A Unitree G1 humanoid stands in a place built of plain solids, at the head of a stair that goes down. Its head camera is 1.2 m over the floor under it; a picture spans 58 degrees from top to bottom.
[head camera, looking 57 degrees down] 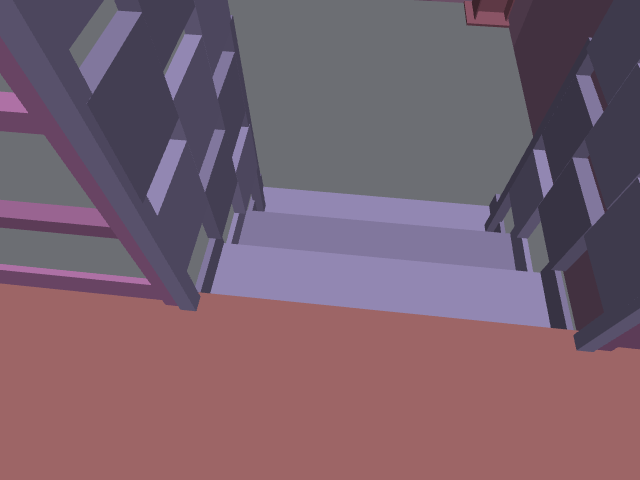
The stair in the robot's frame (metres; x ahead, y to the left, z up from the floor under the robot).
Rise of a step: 0.19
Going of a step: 0.30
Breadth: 1.22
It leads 6 degrees to the right of straight ahead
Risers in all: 4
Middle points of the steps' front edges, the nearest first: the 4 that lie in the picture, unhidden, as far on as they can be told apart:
0.53 -0.19 0.00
0.83 -0.22 -0.19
1.13 -0.25 -0.38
1.42 -0.28 -0.57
